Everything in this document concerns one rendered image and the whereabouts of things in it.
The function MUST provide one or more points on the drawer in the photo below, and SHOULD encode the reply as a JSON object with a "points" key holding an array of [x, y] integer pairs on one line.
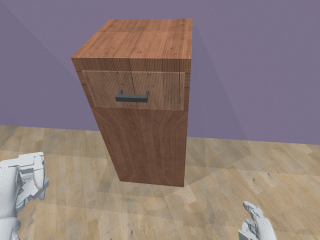
{"points": [[166, 89]]}

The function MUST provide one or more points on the cabinet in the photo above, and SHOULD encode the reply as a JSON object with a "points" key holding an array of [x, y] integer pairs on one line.
{"points": [[146, 145]]}

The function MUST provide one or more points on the robot right hand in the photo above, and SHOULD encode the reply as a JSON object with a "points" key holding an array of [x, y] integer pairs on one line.
{"points": [[262, 229]]}

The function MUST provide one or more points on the robot left forearm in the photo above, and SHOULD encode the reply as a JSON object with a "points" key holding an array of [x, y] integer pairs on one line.
{"points": [[9, 227]]}

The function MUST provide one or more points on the robot left hand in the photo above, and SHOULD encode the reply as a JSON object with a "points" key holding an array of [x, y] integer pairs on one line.
{"points": [[32, 175]]}

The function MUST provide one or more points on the handle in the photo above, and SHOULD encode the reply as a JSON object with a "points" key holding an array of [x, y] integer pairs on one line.
{"points": [[131, 97]]}

